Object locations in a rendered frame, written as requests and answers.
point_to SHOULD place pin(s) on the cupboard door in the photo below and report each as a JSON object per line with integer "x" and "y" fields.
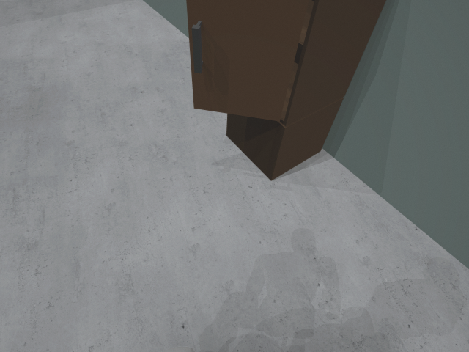
{"x": 248, "y": 52}

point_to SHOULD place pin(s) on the handle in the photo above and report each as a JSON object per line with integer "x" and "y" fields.
{"x": 197, "y": 47}

